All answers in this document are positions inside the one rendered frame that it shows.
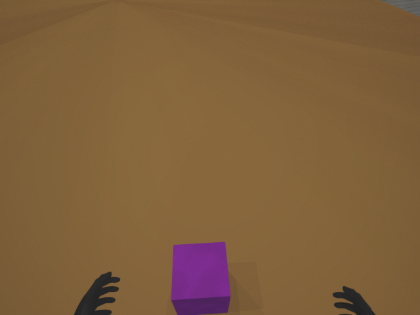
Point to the robot right hand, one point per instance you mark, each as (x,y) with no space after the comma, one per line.
(359,306)

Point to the carton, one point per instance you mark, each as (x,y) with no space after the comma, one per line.
(200,281)

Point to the robot left hand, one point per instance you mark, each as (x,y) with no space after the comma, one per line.
(91,300)

